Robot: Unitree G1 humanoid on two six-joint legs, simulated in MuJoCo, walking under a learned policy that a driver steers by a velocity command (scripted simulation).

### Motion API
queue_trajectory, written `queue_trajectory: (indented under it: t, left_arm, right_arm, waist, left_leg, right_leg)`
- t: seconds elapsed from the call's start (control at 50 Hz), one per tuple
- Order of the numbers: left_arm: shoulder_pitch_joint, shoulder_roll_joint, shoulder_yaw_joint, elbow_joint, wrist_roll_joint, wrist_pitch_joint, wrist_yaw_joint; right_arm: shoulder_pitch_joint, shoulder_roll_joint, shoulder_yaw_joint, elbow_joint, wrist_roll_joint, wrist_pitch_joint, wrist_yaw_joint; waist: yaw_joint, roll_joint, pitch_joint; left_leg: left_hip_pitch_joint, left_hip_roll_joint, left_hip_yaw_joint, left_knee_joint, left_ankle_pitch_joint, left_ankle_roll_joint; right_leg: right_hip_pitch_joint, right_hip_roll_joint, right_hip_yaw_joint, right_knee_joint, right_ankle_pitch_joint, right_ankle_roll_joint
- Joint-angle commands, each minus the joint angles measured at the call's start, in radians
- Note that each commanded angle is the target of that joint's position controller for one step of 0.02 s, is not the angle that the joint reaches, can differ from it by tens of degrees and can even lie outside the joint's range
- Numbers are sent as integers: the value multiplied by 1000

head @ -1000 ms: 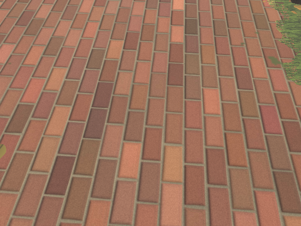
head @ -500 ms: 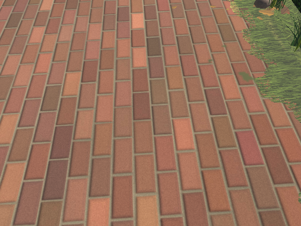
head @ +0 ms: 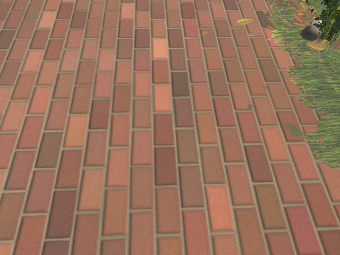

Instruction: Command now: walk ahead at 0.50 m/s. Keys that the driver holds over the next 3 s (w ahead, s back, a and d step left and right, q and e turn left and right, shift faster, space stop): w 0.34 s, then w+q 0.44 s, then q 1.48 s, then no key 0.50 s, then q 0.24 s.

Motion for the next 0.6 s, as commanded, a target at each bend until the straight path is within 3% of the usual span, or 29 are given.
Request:
queue_trajectory:
  t: [0.02,0.1,0.22,0.3,0.36,0.4,0.42,0.44,0.46,0.48,0.5,0.52,0.54,0.58,0.6]
  left_arm:
    - [11,90,28,-76,7,-6,6]
    - [-65,63,24,-100,18,15,11]
    - [-252,24,9,-142,12,0,-8]
    - [-362,26,4,-182,3,-11,-33]
    - [-376,47,8,-202,3,-21,-49]
    - [-250,90,30,-174,8,-27,-46]
    - [-83,140,56,-124,11,-29,-37]
    - [111,219,77,-91,28,-26,-23]
    - [143,275,86,-72,33,-20,-25]
    - [139,164,61,-79,26,-18,-22]
    - [59,123,46,-87,21,-20,-17]
    - [-14,99,37,-91,22,-22,-16]
    - [-64,71,30,-89,25,-25,-20]
    - [-97,44,25,-77,36,-39,-26]
    - [-110,64,31,-66,35,-43,-25]
  right_arm:
    - [31,-96,-20,-38,-13,-17,-2]
    - [78,-132,-29,-5,-3,-22,-19]
    - [164,-147,-27,32,10,-2,-38]
    - [229,-156,-29,66,14,17,-40]
    - [232,-168,-36,80,20,32,-47]
    - [190,-186,-40,73,22,39,-50]
    - [171,-169,-33,63,18,41,-50]
    - [167,-120,-12,32,-4,37,-50]
    - [315,15,25,28,9,15,-41]
    - [257,-114,-6,48,37,0,-38]
    - [163,-160,-22,16,54,-5,-39]
    - [116,-146,-23,8,48,-3,-45]
    - [99,-132,-29,6,34,6,-49]
    - [144,-90,-32,19,33,34,-48]
    - [161,-61,-29,12,36,47,-46]
  waist:
    - [7,102,-80]
    - [4,76,-24]
    - [-60,79,18]
    - [-96,83,56]
    - [-72,98,54]
    - [14,120,-21]
    - [93,102,-127]
    - [158,-6,-292]
    - [81,-275,-428]
    - [126,-167,-397]
    - [116,-124,-234]
    - [83,-54,-156]
    - [55,-45,-91]
    - [11,-65,-46]
    - [-14,-79,-44]
  left_leg:
    - [240,275,-355,-298,105,178]
    - [216,257,-239,-358,237,186]
    - [275,208,-127,-371,239,131]
    - [388,255,-139,-331,232,134]
    - [459,295,-165,-262,332,118]
    - [442,273,-161,-125,577,95]
    - [364,217,-129,53,621,67]
    - [136,145,-88,367,333,29]
    - [-250,-25,-95,698,-374,-25]
    - [-346,24,-211,812,-408,-20]
    - [-398,71,-191,822,-317,-13]
    - [-361,119,-170,784,-227,-17]
    - [-325,144,-169,732,-171,-22]
    - [-225,172,-177,691,-113,-23]
    - [-227,173,-169,676,-99,-34]
  right_leg:
    - [-217,-111,53,-10,104,-2]
    - [-291,-123,28,-164,221,35]
    - [-279,-79,-26,-506,480,39]
    - [-304,-52,-39,-617,448,24]
    - [-268,-33,-36,-666,346,-10]
    - [-55,19,-69,-706,305,-40]
    - [193,21,-70,-710,341,-71]
    - [529,-173,131,-667,363,-136]
    - [846,-407,587,-769,202,-288]
    - [794,-387,628,-838,70,-261]
    - [654,-354,459,-864,97,-207]
    - [508,-313,343,-899,167,-178]
    - [394,-277,253,-939,221,-162]
    - [267,-231,119,-997,334,-141]
    - [248,-242,85,-1022,343,-156]
Next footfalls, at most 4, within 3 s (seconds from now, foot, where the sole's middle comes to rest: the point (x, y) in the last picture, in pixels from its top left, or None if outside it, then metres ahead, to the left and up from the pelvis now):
0.44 right None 0.41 -0.15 -0.77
0.96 left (140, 211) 0.64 0.13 -0.77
1.48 right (184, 188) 0.75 -0.05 -0.77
1.90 left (138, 233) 0.55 0.13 -0.77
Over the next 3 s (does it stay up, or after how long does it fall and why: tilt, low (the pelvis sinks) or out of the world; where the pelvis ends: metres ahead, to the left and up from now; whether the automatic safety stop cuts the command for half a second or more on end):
stays up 0.60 0.03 0.00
